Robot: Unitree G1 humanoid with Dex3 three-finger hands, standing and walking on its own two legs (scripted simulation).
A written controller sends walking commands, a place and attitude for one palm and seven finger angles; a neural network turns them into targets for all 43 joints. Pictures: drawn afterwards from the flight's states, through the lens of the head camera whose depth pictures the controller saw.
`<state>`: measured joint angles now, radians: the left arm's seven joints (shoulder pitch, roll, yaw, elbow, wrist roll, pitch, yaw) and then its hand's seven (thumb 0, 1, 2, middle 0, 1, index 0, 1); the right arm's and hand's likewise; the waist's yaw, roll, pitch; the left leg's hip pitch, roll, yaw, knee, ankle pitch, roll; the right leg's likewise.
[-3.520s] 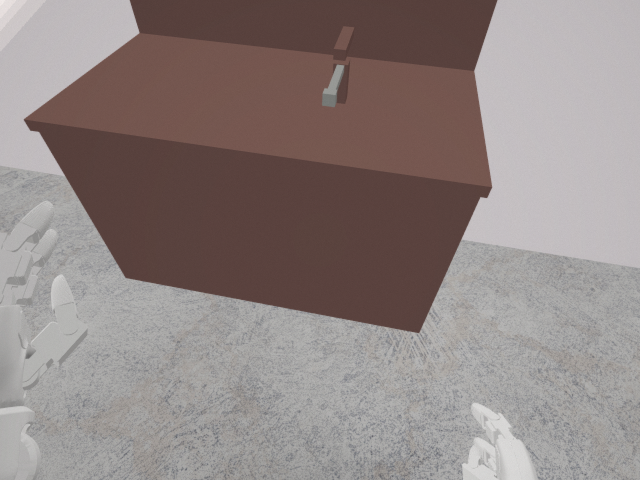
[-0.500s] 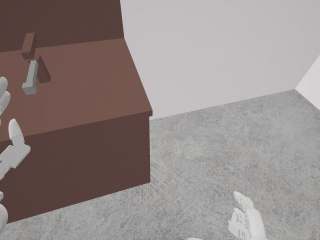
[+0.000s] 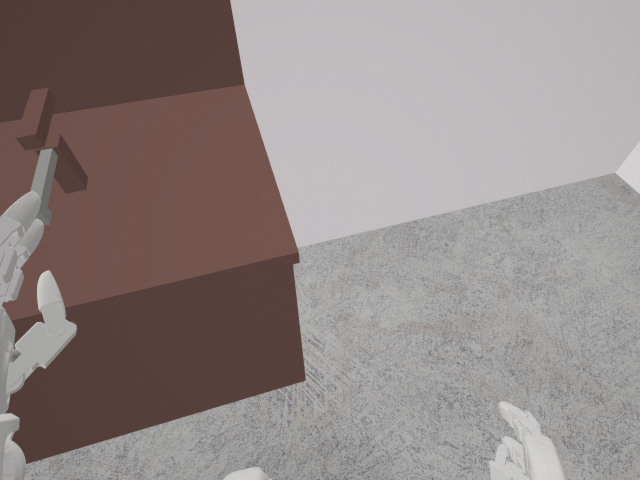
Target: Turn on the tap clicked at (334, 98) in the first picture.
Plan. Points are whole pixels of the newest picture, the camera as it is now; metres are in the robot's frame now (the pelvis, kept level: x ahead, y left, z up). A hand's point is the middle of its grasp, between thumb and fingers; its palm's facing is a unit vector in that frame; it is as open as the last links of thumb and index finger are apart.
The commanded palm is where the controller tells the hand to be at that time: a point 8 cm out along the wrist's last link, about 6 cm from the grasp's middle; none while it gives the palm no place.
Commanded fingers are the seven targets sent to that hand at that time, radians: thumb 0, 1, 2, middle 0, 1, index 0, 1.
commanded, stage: come to a stop and stand still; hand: left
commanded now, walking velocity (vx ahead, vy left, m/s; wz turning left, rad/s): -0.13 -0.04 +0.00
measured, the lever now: (35, 214) +0.44 +0.44 +0.06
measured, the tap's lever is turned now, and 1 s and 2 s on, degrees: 0 0 0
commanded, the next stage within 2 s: look again from close up in 1.32 s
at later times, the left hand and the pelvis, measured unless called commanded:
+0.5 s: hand out of the picture +0.24 +0.29 +0.20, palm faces +0.48 -0.76 -0.44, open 7.4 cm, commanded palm +0.15 +0.28 +0.18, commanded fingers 0.00 0.90 0.90 -0.20 -0.30 -0.20 -0.30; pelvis -0.02 +0.00 +0.00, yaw -2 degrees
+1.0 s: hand (27, 299) +0.25 +0.29 +0.16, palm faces +0.32 -0.87 -0.37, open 7.4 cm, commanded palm +0.19 +0.32 +0.18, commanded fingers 0.00 0.90 0.90 -0.20 -0.30 -0.20 -0.30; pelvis +0.01 +0.05 +0.00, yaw -4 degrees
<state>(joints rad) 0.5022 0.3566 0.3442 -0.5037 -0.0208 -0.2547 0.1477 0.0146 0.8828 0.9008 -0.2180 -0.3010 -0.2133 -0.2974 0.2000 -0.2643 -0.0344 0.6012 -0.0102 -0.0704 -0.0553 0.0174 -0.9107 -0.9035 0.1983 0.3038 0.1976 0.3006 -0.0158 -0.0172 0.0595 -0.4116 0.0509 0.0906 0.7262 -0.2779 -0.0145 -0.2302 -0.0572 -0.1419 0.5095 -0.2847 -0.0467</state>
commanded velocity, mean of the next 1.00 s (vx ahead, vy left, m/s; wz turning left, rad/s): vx -0.02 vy -0.03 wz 0.00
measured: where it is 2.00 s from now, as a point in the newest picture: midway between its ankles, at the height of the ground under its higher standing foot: outside the picture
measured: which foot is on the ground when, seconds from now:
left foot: up 0.00-0.04, down 0.06-1.00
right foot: down 0.00-1.00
